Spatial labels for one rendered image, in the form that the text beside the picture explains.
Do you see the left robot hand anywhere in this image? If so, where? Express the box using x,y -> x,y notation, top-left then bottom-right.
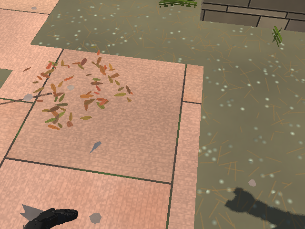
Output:
23,208 -> 78,229

